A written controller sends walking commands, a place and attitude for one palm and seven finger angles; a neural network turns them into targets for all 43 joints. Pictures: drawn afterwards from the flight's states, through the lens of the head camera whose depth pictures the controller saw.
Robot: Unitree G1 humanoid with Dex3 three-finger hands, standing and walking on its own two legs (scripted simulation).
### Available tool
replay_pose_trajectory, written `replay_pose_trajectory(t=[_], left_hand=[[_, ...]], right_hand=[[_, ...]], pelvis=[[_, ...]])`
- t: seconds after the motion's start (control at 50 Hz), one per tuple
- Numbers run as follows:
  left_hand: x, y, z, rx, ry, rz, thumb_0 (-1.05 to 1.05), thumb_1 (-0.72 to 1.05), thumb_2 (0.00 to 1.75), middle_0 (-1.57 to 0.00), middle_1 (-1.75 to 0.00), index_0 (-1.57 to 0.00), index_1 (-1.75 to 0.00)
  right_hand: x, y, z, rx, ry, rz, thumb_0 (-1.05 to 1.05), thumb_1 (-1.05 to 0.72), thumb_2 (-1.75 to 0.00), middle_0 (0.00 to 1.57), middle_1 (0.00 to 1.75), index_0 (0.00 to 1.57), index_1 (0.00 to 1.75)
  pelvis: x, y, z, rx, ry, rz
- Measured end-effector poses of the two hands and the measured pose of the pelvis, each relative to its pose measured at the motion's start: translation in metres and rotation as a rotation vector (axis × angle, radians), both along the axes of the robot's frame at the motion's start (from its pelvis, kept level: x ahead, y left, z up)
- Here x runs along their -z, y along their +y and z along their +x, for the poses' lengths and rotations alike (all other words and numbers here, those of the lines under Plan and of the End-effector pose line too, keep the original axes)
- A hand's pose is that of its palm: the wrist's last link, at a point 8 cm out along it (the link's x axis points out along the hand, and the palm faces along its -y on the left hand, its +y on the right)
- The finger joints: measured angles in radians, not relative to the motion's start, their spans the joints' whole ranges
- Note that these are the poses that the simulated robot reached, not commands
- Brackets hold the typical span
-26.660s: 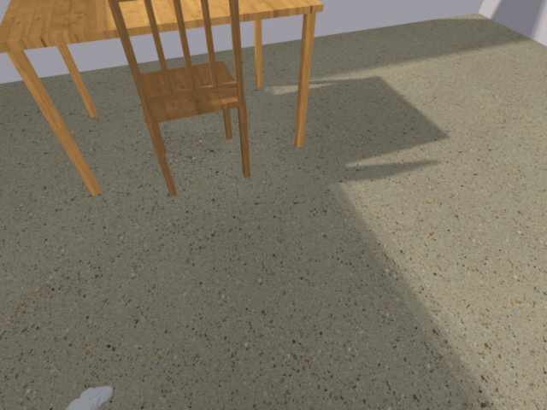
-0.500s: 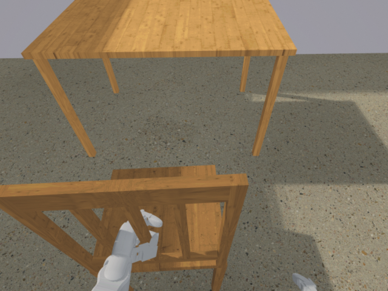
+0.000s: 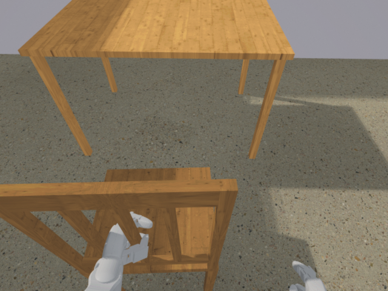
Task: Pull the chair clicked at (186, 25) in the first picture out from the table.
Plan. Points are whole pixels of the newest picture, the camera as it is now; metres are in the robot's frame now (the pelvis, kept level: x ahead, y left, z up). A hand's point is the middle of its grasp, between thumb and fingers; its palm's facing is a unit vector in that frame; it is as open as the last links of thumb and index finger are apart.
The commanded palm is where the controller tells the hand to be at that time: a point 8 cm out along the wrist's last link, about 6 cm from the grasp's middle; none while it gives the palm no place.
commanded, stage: open the thumb and straighten the fingers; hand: left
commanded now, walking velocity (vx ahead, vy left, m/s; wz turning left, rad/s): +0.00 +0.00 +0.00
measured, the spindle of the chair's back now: (134, 237) +0.24 +0.15 -0.06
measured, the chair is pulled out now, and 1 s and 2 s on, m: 0.66 0.66 0.66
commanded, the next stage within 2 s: draw the fingers out of the gap in 0.82 s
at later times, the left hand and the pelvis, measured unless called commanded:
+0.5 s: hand (137, 240) +0.24 +0.15 -0.08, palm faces +0.03 -0.99 -0.16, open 12.7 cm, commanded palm +0.23 +0.19 -0.05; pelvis +0.01 +0.01 -0.03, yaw +1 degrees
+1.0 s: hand (136, 240) +0.25 +0.15 -0.09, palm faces +0.02 -0.99 -0.15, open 17.4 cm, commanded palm +0.21 +0.21 -0.06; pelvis +0.05 +0.01 -0.05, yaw +2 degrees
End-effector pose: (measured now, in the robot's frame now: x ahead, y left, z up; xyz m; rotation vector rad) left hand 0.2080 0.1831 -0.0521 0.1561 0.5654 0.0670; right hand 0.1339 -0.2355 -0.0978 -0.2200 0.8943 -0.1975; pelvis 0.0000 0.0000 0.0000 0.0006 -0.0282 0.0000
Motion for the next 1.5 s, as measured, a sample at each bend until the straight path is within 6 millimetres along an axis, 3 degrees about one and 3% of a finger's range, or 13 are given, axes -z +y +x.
replay_pose_trajectory(t=[0.22, 0.28, 0.38, 0.48, 0.6, 0.78, 0.9, 1.04, 1.26, 1.5], left_hand=[[0.004, 0.004, 0.005, 0.009, -0.008, -0.038, 0.04, 0.59, 0.79, -0.35, -1.34, -0.50, -1.45], [0.002, 0.006, 0.008, 0.030, -0.021, -0.020, 0.03, 0.43, 0.70, -0.40, -1.38, -0.50, -1.45], [0.003, 0.012, 0.013, 0.014, -0.003, -0.008, 0.02, 0.03, 0.49, -0.45, -1.38, -0.49, -1.41], [0.008, 0.019, 0.016, -0.011, 0.030, 0.000, 0.01, -0.29, 0.33, -0.41, -1.22, -0.42, -1.23], [0.007, 0.010, 0.025, 0.009, 0.021, -0.017, 0.00, -0.46, 0.24, -0.30, -0.87, -0.30, -0.88], [0.015, 0.021, 0.022, -0.018, 0.059, -0.003, -0.01, -0.54, 0.21, -0.10, -0.30, -0.10, -0.30], [0.011, 0.022, 0.022, -0.016, 0.050, -0.010, -0.01, -0.54, 0.20, -0.04, -0.10, -0.04, -0.10], [0.013, 0.021, 0.014, -0.012, 0.065, -0.021, -0.01, -0.54, 0.20, -0.01, -0.03, -0.01, -0.02], [0.011, 0.021, -0.034, -0.021, 0.091, -0.018, -0.01, -0.54, 0.20, -0.03, -0.01, -0.01, -0.01], [0.007, 0.020, -0.068, -0.030, 0.080, -0.020, -0.01, -0.54, 0.20, -0.03, -0.01, -0.01, 0.00]], right_hand=[[0.005, 0.000, -0.016, 0.031, -0.009, 0.042, 0.01, -0.90, -0.90, 0.20, 0.30, 0.21, 0.30], [0.007, -0.002, -0.012, 0.022, -0.042, 0.035, 0.01, -0.90, -0.90, 0.20, 0.30, 0.21, 0.30], [0.013, -0.001, 0.003, 0.000, -0.079, 0.031, 0.01, -0.90, -0.90, 0.20, 0.30, 0.20, 0.30], [0.018, 0.004, 0.024, -0.026, -0.116, 0.028, 0.01, -0.90, -0.90, 0.20, 0.30, 0.20, 0.30], [0.022, 0.012, 0.051, -0.062, -0.162, 0.032, 0.01, -0.90, -0.90, 0.20, 0.30, 0.20, 0.30], [0.023, 0.014, 0.077, -0.087, -0.174, 0.024, 0.01, -0.90, -0.90, 0.20, 0.30, 0.21, 0.30], [0.025, 0.010, 0.083, -0.078, -0.184, 0.005, 0.01, -0.90, -0.90, 0.20, 0.30, 0.21, 0.30], [0.026, 0.006, 0.078, -0.051, -0.172, -0.005, 0.01, -0.90, -0.90, 0.20, 0.30, 0.21, 0.30], [0.025, 0.017, 0.077, -0.041, -0.215, 0.003, 0.01, -0.90, -0.90, 0.20, 0.30, 0.20, 0.30], [0.024, 0.033, 0.076, -0.065, -0.279, 0.028, 0.01, -0.90, -0.90, 0.20, 0.30, 0.21, 0.30]], pelvis=[[0.008, 0.004, -0.003, -0.006, 0.057, 0.007], [0.013, 0.007, -0.002, -0.006, 0.082, 0.005], [0.020, 0.012, 0.004, -0.005, 0.124, 0.006], [0.027, 0.013, 0.013, -0.013, 0.159, 0.005], [0.034, 0.014, 0.026, -0.026, 0.190, -0.001], [0.043, 0.010, 0.041, -0.035, 0.229, -0.007], [0.047, 0.010, 0.047, -0.043, 0.243, -0.015], [0.050, 0.010, 0.048, -0.041, 0.256, -0.017], [0.056, 0.015, 0.042, -0.046, 0.257, -0.026], [0.063, 0.019, 0.028, -0.047, 0.246, -0.028]])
